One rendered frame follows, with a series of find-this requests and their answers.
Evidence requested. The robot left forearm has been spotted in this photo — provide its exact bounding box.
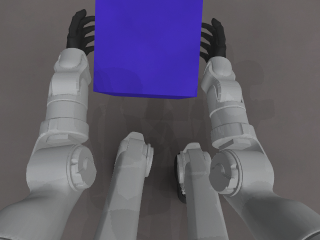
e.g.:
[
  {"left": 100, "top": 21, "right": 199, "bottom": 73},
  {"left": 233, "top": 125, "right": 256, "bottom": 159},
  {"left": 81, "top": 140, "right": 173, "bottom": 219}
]
[{"left": 26, "top": 48, "right": 92, "bottom": 186}]

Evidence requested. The right robot upper arm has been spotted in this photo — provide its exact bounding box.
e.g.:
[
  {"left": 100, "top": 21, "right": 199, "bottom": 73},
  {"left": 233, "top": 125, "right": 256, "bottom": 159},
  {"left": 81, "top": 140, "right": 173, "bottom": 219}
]
[{"left": 208, "top": 149, "right": 320, "bottom": 240}]

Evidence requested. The robot right forearm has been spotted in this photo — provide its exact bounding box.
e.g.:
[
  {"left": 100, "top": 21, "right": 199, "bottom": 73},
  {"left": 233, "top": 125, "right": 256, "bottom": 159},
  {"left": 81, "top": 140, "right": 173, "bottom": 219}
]
[{"left": 200, "top": 56, "right": 274, "bottom": 173}]

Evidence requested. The carton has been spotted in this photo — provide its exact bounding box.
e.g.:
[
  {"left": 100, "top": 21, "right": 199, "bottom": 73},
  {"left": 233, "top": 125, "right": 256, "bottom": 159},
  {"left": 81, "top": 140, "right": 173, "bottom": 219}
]
[{"left": 93, "top": 0, "right": 203, "bottom": 100}]

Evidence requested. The robot right foot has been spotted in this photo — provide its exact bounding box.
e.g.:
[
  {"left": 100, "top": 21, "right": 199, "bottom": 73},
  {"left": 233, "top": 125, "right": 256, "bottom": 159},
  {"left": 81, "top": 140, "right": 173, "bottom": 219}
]
[{"left": 174, "top": 153, "right": 187, "bottom": 204}]

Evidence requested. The left robot hand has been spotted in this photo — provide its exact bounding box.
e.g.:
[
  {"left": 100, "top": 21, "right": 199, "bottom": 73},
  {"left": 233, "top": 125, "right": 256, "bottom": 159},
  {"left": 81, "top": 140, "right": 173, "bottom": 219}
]
[{"left": 66, "top": 9, "right": 95, "bottom": 56}]

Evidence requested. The right robot hand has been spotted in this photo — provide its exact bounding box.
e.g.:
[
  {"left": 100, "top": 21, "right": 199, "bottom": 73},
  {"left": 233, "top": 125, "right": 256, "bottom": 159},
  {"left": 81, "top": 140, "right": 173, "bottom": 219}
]
[{"left": 199, "top": 18, "right": 227, "bottom": 63}]

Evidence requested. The left robot upper arm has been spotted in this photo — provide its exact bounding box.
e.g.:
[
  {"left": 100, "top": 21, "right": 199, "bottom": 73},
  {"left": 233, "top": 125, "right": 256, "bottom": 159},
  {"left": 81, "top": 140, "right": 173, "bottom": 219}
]
[{"left": 0, "top": 144, "right": 97, "bottom": 240}]

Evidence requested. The right robot thigh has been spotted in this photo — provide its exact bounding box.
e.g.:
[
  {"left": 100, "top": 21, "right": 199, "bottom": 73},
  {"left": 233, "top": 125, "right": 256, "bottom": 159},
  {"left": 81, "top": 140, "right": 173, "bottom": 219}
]
[{"left": 177, "top": 148, "right": 229, "bottom": 240}]

